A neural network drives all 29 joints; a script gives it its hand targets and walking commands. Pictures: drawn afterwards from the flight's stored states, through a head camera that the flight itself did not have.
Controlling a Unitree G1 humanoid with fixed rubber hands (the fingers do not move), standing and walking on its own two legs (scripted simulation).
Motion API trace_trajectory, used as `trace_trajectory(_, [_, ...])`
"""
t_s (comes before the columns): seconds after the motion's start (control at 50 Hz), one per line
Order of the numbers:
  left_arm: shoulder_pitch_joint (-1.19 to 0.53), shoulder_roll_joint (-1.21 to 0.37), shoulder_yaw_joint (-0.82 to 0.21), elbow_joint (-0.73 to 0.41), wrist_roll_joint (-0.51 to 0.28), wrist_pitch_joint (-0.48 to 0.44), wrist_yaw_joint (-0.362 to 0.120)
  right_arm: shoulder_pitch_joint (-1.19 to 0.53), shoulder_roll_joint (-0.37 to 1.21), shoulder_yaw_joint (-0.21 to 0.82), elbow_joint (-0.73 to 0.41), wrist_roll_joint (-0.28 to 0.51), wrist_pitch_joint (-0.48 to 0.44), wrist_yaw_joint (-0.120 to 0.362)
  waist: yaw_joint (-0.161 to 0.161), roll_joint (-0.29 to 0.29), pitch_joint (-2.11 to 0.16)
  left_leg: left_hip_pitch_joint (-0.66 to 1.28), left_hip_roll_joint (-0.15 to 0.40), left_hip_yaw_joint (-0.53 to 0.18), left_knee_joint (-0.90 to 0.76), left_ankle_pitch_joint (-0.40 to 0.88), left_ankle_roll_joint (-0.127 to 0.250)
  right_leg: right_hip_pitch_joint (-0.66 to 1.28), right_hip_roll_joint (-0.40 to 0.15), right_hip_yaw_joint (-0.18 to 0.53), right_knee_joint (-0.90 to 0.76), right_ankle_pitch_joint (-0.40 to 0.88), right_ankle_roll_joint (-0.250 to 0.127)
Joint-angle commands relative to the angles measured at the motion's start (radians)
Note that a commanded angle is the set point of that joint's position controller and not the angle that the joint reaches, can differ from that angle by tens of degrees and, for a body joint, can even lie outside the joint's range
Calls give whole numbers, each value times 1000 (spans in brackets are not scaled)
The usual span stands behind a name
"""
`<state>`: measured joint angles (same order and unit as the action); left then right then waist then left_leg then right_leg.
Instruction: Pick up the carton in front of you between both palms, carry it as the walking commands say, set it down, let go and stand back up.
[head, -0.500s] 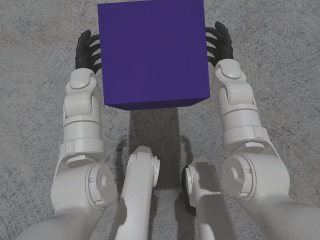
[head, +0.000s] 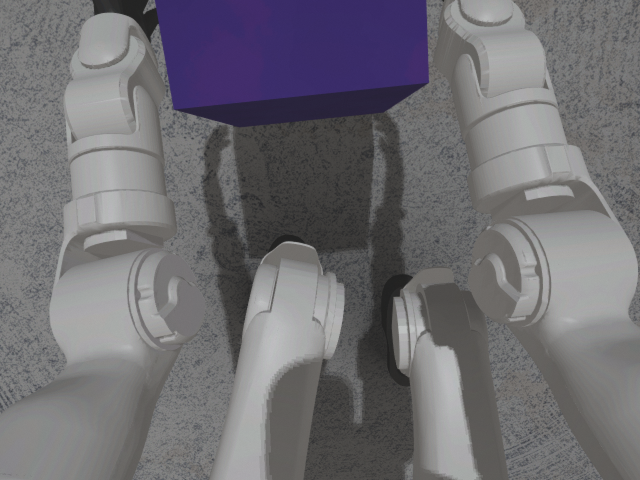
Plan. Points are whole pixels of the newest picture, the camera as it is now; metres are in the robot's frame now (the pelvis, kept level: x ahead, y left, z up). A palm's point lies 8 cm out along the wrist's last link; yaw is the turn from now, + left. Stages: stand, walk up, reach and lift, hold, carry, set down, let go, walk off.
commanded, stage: set down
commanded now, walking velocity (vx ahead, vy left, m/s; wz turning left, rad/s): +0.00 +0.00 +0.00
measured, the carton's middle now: (297, 14) +0.55 +0.15 -0.23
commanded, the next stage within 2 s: none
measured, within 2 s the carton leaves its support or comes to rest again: rests again in 0.68 s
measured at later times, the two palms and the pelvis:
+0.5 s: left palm (155, 39) +0.49 +0.28 -0.20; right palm (452, 1) +0.58 -0.01 -0.20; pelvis +0.01 +0.00 -0.03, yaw -1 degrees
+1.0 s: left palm (166, 47) +0.49 +0.28 -0.22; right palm (456, 7) +0.58 -0.02 -0.22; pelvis +0.00 -0.01 -0.05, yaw +0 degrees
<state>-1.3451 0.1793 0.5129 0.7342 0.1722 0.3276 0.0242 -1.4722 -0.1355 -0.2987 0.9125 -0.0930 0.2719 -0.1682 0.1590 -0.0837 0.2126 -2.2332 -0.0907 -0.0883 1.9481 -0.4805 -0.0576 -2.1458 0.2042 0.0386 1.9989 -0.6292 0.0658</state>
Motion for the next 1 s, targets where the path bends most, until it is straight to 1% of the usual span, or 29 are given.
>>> trace_trajectory(0.0, [-640,-741,-431,-19,-153,-28,-263,-594,821,358,-38,128,-29,205,108,-4,-1244,841,-4,179,-80,401,0,416,25,-118,-114,238,-42])
trace_trajectory(0.02, [-651,-733,-431,-16,-158,-30,-263,-604,812,364,-34,137,-30,204,111,-5,-1236,840,-2,178,-68,408,1,408,25,-119,-101,238,-43])
trace_trajectory(0.04, [-679,-729,-426,-30,-166,-32,-266,-618,802,367,-39,139,-31,206,116,-18,-1211,788,-1,173,-67,386,4,408,20,-114,-92,226,-47])
trace_trajectory(0.06, [-686,-722,-421,-28,-168,-34,-270,-624,799,369,-31,143,-31,208,128,-38,-1178,763,-1,172,-58,396,7,403,20,-115,-79,237,-47])
trace_trajectory(0.08, [-684,-715,-419,-26,-171,-37,-272,-625,803,379,-29,149,-34,209,134,-56,-1156,757,1,167,-46,418,12,397,20,-116,-68,253,-47])
trace_trajectory(0.14, [-677,-702,-421,-35,-188,-47,-274,-634,830,424,-44,183,-47,207,162,-87,-1166,798,2,158,-21,507,21,395,19,-117,-45,305,-41])
trace_trajectory(0.18, [-660,-703,-416,-31,-194,-50,-275,-630,845,443,-49,198,-53,205,169,-99,-1183,815,2,152,-8,550,25,396,18,-115,-35,334,-40])
trace_trajectory(0.22, [-634,-707,-405,-15,-191,-49,-280,-610,855,447,-38,200,-56,205,170,-104,-1168,801,2,149,2,564,27,383,17,-112,-30,350,-40])
trace_trajectory(0.34, [-604,-680,-361,18,-161,-53,-297,-572,842,423,1,180,-61,207,171,-122,-1062,665,7,153,14,494,36,371,13,-95,-26,356,-42])
trace_trajectory(0.5, [-649,-598,-316,41,-141,-73,-299,-608,776,402,23,177,-67,204,184,-153,-961,545,21,157,22,373,53,387,5,-77,-22,299,-44])
trace_trajectory(0.64, [-662,-554,-297,76,-125,-87,-291,-622,728,388,55,190,-77,219,193,-134,-871,535,28,148,32,334,65,330,5,-71,-9,248,-49])
trace_trajectory(0.7, [-658,-544,-293,83,-123,-95,-288,-612,715,383,72,193,-84,226,194,-128,-847,541,29,142,40,341,67,308,4,-70,1,249,-50])
trace_trajectory(0.76, [-624,-538,-281,113,-111,-94,-285,-603,696,380,85,191,-90,229,188,-133,-803,537,30,133,46,339,70,286,2,-70,8,244,-50])
trace_trajectory(0.86, [-574,-512,-236,154,-79,-89,-288,-557,637,342,129,156,-87,237,167,-129,-704,490,31,126,50,284,74,237,-3,-63,6,198,-56])
trace_trajectory(0.98, [-530,-456,-183,193,-44,-88,-283,-519,562,304,167,119,-81,245,151,-123,-614,437,37,118,51,219,80,209,-12,-50,4,149,-62])
